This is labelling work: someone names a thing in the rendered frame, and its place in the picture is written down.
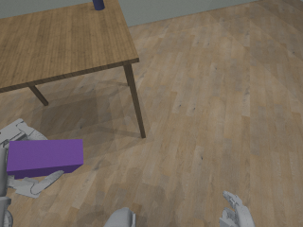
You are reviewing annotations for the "robot right hand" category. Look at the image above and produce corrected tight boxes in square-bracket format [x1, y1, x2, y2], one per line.
[219, 190, 256, 227]

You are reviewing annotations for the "robot left thigh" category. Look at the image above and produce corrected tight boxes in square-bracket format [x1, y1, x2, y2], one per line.
[103, 208, 136, 227]

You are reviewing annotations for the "sponge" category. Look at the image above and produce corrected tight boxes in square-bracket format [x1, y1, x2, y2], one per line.
[7, 139, 84, 180]

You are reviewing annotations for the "table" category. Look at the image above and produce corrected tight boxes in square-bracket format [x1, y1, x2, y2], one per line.
[0, 0, 146, 139]

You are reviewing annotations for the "robot left hand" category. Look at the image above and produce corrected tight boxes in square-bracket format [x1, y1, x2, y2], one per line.
[0, 118, 64, 199]

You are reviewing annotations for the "left robot forearm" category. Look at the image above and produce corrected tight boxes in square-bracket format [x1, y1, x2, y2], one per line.
[0, 196, 13, 227]

